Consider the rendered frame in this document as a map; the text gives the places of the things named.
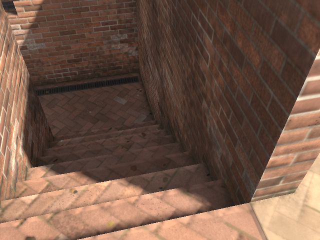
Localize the stairs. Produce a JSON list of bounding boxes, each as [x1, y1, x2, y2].
[[0, 120, 235, 240]]

